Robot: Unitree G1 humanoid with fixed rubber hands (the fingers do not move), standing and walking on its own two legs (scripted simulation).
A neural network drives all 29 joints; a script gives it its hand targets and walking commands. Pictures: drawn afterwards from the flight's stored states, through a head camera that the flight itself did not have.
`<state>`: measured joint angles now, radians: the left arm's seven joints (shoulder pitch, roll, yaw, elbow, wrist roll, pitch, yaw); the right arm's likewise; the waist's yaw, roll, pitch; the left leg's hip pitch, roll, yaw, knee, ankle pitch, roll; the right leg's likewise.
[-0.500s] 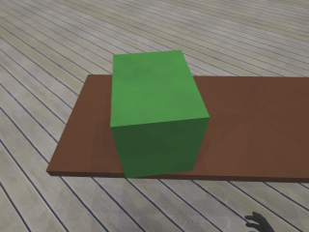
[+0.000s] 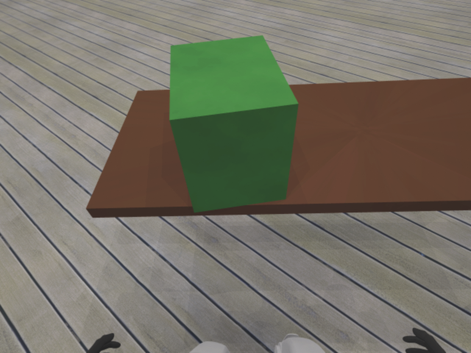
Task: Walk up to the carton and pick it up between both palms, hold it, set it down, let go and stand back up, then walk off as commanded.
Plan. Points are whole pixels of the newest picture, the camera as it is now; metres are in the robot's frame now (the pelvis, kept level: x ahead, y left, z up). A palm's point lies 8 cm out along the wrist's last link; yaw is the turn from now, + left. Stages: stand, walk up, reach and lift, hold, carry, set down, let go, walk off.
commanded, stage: walk off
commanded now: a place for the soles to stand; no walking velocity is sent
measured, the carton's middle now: (228, 123) +0.59 +0.07 +0.06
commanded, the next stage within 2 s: none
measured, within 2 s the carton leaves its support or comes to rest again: neither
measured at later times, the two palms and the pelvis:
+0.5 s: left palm out of the picture -0.04 +0.28 -0.10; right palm out of the picture -0.08 -0.31 -0.13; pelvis -0.15 +0.00 -0.02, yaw -5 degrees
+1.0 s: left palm out of the picture -0.14 +0.25 -0.07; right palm out of the picture -0.23 -0.36 -0.09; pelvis -0.27 -0.04 +0.01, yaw -3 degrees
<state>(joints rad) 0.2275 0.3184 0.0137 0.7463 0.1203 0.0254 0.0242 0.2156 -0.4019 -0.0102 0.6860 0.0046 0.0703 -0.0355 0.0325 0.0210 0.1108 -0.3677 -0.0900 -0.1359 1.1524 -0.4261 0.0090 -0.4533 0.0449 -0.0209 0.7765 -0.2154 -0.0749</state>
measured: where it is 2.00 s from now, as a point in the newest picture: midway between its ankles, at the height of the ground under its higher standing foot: outside the picture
